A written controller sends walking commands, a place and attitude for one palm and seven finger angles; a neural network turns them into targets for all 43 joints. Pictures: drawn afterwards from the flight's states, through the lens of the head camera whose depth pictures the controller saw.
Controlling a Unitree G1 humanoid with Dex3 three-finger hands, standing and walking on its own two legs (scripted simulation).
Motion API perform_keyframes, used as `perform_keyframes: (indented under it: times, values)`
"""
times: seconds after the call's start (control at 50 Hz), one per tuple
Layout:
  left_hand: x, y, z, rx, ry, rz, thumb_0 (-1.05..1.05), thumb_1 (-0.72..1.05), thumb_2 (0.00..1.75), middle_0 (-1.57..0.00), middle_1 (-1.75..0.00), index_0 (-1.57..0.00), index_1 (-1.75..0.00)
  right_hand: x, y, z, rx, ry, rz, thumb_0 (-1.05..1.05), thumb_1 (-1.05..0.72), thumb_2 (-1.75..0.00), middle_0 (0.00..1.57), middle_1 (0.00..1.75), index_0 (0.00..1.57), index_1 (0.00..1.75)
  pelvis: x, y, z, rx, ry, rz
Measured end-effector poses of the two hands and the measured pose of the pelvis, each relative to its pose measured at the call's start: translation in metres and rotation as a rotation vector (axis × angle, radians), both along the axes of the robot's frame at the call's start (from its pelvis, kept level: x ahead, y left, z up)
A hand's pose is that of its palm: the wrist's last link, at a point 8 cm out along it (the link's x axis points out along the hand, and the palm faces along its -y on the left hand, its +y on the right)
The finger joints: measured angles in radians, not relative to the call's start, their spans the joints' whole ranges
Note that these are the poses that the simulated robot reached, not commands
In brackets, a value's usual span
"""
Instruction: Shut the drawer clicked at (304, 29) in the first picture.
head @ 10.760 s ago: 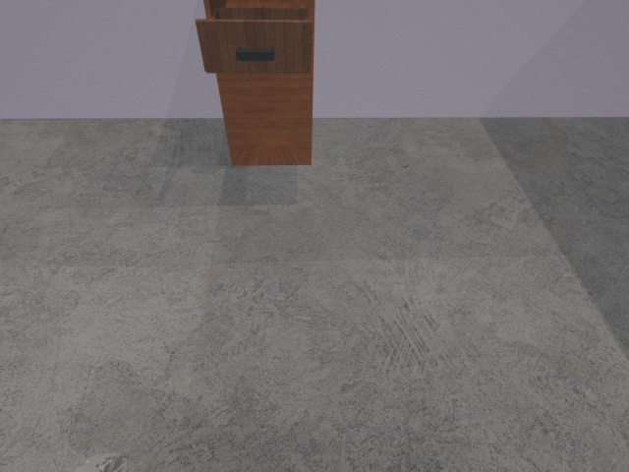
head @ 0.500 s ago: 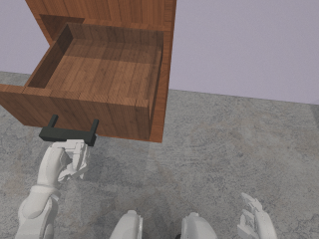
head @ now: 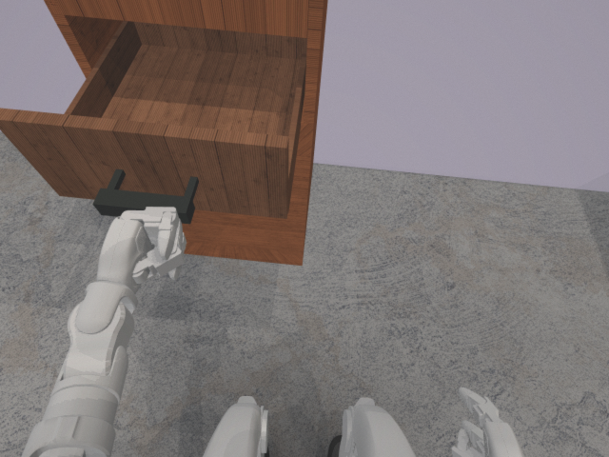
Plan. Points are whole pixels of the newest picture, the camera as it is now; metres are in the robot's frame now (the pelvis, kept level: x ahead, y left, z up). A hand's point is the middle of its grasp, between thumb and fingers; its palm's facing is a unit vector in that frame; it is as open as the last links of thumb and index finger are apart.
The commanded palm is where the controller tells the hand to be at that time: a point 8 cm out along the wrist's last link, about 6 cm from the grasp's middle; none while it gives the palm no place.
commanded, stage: push the drawer shut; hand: left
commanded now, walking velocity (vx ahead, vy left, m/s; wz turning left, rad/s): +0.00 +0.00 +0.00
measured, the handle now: (150, 193) +0.45 +0.22 +0.04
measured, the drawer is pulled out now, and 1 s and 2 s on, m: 0.22 0.10 0.00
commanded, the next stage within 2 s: none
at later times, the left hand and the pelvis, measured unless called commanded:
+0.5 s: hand (187, 215) +0.42 +0.17 +0.03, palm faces -0.09 -0.99 -0.06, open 3.0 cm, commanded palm +0.42 +0.22 +0.04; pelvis +0.00 +0.00 +0.00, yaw -1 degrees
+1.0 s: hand (196, 176) +0.48 +0.17 +0.04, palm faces -0.09 -0.99 -0.05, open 3.1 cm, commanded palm +0.48 +0.21 +0.04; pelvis +0.00 +0.00 -0.01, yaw -2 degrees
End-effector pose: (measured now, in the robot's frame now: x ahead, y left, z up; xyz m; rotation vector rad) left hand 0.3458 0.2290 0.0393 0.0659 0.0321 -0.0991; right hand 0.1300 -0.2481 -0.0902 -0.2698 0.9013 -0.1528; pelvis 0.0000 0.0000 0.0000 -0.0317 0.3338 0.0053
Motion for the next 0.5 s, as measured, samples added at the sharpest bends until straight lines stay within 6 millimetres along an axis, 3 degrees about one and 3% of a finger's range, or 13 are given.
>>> perform_keyframes:
  times: [0.24,0.5]
  values:
    - [0.031,0.000,-0.001,-0.001,-0.003,0.003,-0.01,0.78,0.93,-1.40,-1.60,-1.40,-1.60,-0.026,-0.005,-0.004,-0.008,0.109,-0.042,0.01,-0.90,-0.90,0.20,0.30,0.20,0.30,0.003,0.003,0.003,0.001,0.013,-0.007]
    - [0.056,-0.002,-0.001,-0.003,-0.010,0.010,0.00,0.77,0.92,-1.40,-1.60,-1.40,-1.60,-0.037,-0.005,-0.010,-0.004,0.176,-0.062,0.01,-0.91,-0.90,0.20,0.30,0.20,0.30,0.005,0.002,0.002,0.002,0.026,-0.011]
